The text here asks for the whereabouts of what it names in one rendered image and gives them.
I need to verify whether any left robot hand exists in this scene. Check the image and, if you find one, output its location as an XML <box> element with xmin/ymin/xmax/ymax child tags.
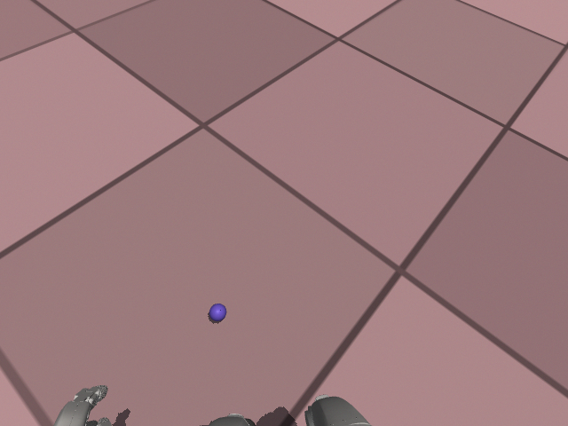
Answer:
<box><xmin>53</xmin><ymin>385</ymin><xmax>112</xmax><ymax>426</ymax></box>

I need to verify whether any ball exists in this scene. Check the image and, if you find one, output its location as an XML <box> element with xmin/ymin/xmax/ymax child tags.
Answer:
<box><xmin>209</xmin><ymin>304</ymin><xmax>226</xmax><ymax>321</ymax></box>

